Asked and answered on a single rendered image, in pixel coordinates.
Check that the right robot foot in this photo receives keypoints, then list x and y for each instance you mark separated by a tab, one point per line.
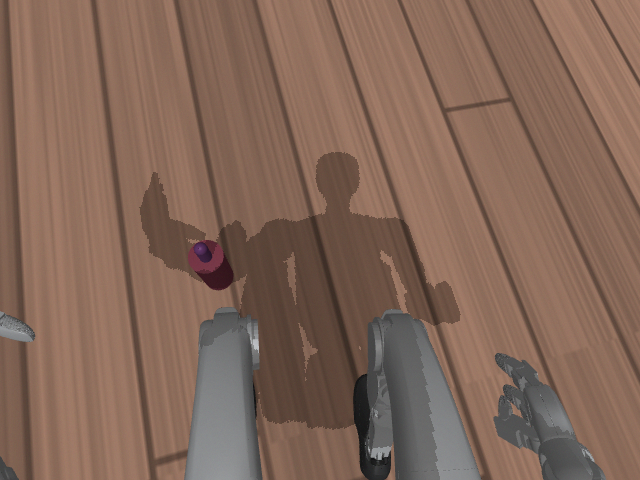
371	468

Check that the right robot hand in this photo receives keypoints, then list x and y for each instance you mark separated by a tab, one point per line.
539	405

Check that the bottle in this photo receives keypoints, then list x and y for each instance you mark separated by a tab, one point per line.
208	260

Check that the left robot hand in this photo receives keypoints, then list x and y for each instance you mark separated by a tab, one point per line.
15	329

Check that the right robot arm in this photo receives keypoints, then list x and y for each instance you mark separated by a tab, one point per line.
567	459

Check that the left robot arm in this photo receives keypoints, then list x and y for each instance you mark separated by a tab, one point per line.
6	473

